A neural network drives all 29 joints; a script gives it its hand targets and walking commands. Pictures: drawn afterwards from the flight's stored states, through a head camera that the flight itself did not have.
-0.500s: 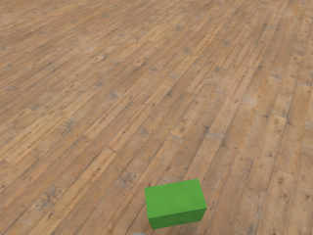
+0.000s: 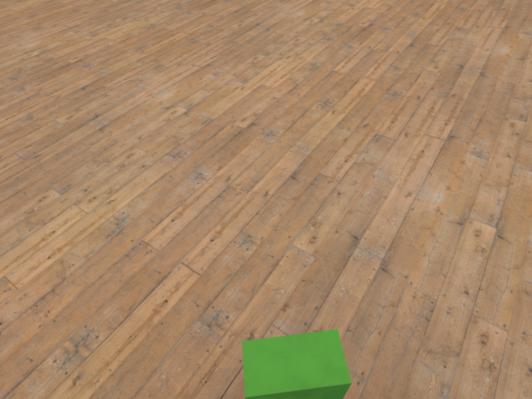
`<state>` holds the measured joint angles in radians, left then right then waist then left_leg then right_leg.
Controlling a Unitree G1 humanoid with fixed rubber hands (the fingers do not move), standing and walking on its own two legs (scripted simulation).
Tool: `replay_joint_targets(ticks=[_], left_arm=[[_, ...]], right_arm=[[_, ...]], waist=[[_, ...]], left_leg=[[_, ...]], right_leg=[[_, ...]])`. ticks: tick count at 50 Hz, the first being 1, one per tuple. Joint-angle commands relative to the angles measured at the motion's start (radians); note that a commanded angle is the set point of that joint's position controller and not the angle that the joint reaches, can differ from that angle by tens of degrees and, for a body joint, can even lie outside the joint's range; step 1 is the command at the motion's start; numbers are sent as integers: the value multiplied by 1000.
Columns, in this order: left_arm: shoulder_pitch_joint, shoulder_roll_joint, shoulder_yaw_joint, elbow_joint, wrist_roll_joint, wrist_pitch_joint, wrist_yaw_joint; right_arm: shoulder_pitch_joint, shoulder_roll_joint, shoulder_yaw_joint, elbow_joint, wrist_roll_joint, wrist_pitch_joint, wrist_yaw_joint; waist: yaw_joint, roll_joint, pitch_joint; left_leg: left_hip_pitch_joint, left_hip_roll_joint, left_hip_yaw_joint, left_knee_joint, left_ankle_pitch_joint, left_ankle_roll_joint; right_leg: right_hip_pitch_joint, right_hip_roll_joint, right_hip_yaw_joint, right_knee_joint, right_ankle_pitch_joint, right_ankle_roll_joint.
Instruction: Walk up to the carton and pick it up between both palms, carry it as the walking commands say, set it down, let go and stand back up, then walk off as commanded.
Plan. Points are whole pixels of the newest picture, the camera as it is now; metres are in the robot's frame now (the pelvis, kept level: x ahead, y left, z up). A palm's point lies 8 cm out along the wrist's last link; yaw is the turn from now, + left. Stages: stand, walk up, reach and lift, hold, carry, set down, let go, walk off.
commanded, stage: walk up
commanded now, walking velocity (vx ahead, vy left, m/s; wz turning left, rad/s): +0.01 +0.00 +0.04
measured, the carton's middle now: (293, 374) +0.33 +0.00 -0.64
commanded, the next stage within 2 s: none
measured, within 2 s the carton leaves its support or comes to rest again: neither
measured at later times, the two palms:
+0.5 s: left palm out of the picture -0.02 +0.20 -0.15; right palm out of the picture +0.02 -0.22 -0.15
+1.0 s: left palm out of the picture -0.05 +0.19 -0.15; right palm out of the picture +0.02 -0.22 -0.15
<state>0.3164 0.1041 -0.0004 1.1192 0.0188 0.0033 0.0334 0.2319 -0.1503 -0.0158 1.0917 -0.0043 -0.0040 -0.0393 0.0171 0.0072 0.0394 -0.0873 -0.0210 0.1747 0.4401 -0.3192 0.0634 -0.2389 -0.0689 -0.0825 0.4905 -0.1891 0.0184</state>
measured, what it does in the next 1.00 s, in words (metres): stands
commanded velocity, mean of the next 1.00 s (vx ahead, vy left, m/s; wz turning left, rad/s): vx -0.03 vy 0.01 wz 0.10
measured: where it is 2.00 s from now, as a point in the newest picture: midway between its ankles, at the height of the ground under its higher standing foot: outside the picture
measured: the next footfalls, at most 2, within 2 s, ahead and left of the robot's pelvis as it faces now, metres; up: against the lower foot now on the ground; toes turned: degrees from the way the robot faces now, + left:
none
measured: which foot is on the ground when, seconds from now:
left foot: down 0.00-1.00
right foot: down 0.00-1.00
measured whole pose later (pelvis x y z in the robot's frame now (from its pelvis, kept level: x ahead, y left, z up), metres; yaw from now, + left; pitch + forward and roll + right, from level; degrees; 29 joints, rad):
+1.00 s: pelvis +0.00 -0.01 +0.00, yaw +6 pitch -1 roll +0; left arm 0.30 0.11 0.02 1.14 0.02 0.01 0.04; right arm 0.28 -0.13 -0.02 1.10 -0.01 0.00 -0.04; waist 0.03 0.01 0.02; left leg -0.15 -0.03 0.07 0.47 -0.31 0.05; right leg -0.24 -0.09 -0.19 0.48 -0.22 0.01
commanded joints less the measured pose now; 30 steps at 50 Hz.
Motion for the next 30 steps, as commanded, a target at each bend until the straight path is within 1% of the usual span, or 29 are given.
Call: replay_joint_targets(ticks=[1, 2, 3, 4, 5, 6, 7, 8, 9, 10, 11, 12, 13, 14, 15, 16, 17, 18, 19, 20, 21, 22, 23, 24, 25, 27, 28, 29, 30], left_arm=[[66, 85, 20, -7, 3, -13, 1], [54, 88, 25, -19, 5, -16, 2], [48, 98, 29, -8, 0, -16, 9], [29, 94, 26, -22, -3, -20, 7], [32, 95, 29, -11, 1, -19, 12], [55, 113, 39, -16, -7, -13, 15], [57, 91, 32, -7, -7, -14, 17], [70, 82, 35, 1, -6, -7, 19], [60, 80, 31, -4, -7, -3, 22], [53, 73, 25, 5, -8, -1, 22], [26, 73, 25, 1, -2, 1, 17], [3, 104, 38, -15, -7, 6, 19], [26, 89, 36, -12, 2, 4, 17], [53, 89, 32, -1, -2, 0, 17], [35, 78, 27, -10, 4, 2, 16], [36, 82, 32, -11, 1, 3, 18], [37, 90, 31, -7, -1, 1, 17], [27, 95, 33, -4, -2, 0, 18], [28, 85, 35, -12, 6, -3, 18], [18, 107, 37, -14, 2, -2, 17], [44, 98, 31, -13, 4, -4, 20], [44, 117, 40, -19, 3, -8, 19], [33, 104, 38, -11, 4, -4, 20], [26, 105, 34, -9, -6, -6, 20], [52, 86, 27, 4, -1, -8, 17], [37, 100, 35, -22, -2, -2, 16], [21, 114, 39, -12, -4, -6, 20], [40, 73, 27, -3, -2, -4, 15], [25, 93, 29, 0, 0, 1, 13]], right_arm=[[47, -27, -2, -15, -9, -6, 5], [51, -60, -13, -16, -7, -14, 0], [45, -56, -11, -11, -5, -14, 1], [79, -53, -6, -5, -5, -14, -5], [84, -68, -17, -5, -5, -13, -3], [42, -77, -22, -30, 0, -9, -2], [57, -49, -19, -16, -2, -5, -1], [82, -60, -20, -14, -2, -2, -3], [94, -32, -18, -9, 2, -7, -8], [103, -26, -13, 11, -1, 0, -6], [121, -40, -14, 13, -8, -2, -6], [66, -70, -26, -6, -5, 1, -4], [93, -51, -20, 0, -12, 3, -4], [68, -69, -23, -11, -10, 6, -2], [118, -29, -13, 4, -12, 5, -6], [101, -48, -19, 6, -11, 4, -7], [102, -65, -25, -7, -13, 3, -5], [90, -61, -17, -4, -12, 2, -4], [114, -27, -10, -4, -14, -1, -5], [110, -65, -25, -2, -8, 11, -5], [114, -35, -11, -5, -13, 2, -4], [97, -53, -24, 0, -10, 9, -1], [136, -15, -7, -1, -10, 5, -1], [120, -33, -13, 9, -6, 7, -3], [129, -40, -14, -7, -8, -1, -5], [111, -71, -23, -22, -7, -2, -7], [110, -78, -27, -19, -5, 2, -2], [104, -43, -12, -3, -8, 2, -6], [113, -50, -14, -16, -17, -2, -6]], waist=[[-3, -56, 48], [-9, -107, -16], [-2, -78, 3], [-10, -114, -29], [-6, -94, 7], [-1, -41, 23], [-1, -14, -20], [-11, -31, -1], [-4, -44, -8], [-11, 3, -3], [-13, -37, -3], [-5, 8, 29], [1, -7, -14], [1, 19, 16], [-4, -19, 20], [3, 44, 38], [3, 21, 26], [1, 20, 30], [-2, -19, -6], [-2, 10, 35], [-5, -18, 23], [7, -4, 21], [-16, -73, 29], [6, -26, 54], [-14, -65, -24], [0, -29, -26], [-7, -12, 1], [6, 8, 23], [8, 25, 29]], left_leg=[[-89, 135, -112, -115, 90, -16], [-68, 142, -116, -115, 134, -22], [-92, 137, -130, -111, 154, -24], [-72, 145, -135, -92, 169, -14], [-118, 137, -136, -89, 168, -28], [-126, 141, -131, -41, 247, -27], [-107, 130, -135, -57, 269, -33], [-114, 144, -129, -60, 254, -29], [-113, 150, -139, -52, 274, -25], [-109, 145, -141, -82, 229, -28], [-125, 150, -154, -115, 179, -21], [-160, 158, -167, -88, 210, -11], [-156, 151, -170, -129, 152, -13], [-136, 156, -160, -117, 156, -17], [-134, 159, -178, -121, 116, -18], [-155, 167, -190, -116, 167, -19], [-172, 166, -194, -107, 183, -15], [-180, 167, -197, -128, 140, -13], [-162, 155, -180, -119, 122, -10], [-188, 132, -164, -86, 137, -17], [-182, 147, -182, -100, 110, -17], [-190, 103, -154, -69, 97, -31], [-169, 130, -162, -56, 158, -38], [-200, 120, -157, -58, 199, -33], [-104, 136, -162, -91, 179, -32], [-140, 163, -195, -65, 241, -13], [-161, 140, -185, -73, 263, -17], [-164, 152, -182, -105, 157, -5], [-182, 157, -205, -131, 148, -9]], right_leg=[[50, -100, 85, -126, 85, -15], [91, -94, 62, -99, 174, -15], [100, -106, 76, -90, 210, -16], [77, -102, 76, -90, 214, -17], [90, -121, 70, -82, 236, -20], [77, -135, 71, -54, 327, -20], [106, -132, 64, -41, 340, -27], [92, -127, 68, -51, 329, -26], [84, -121, 52, -40, 299, -22], [81, -113, 49, -60, 240, -34], [81, -113, 33, -63, 149, -22], [57, -104, 25, -44, 163, -15], [106, -89, -5, -39, 62, -14], [65, -101, 23, -64, 94, -17], [60, -89, 15, -84, 67, -13], [39, -92, 23, -57, 103, -16], [71, -98, 1, -46, 130, -10], [65, -89, 12, -58, 87, -12], [99, -92, 2, -64, 46, -8], [61, -118, 49, -74, 99, -16], [80, -118, 31, -88, 85, -22], [85, -145, 67, -96, 96, -25], [73, -138, 32, -77, 166, -24], [70, -150, 47, -64, 226, -29], [66, -112, 27, -91, 145, -24], [68, -102, 5, -53, 167, -11], [71, -121, 3, -44, 153, -14], [51, -108, -7, -80, 59, -6], [49, -99, -17, -54, 21, -3]])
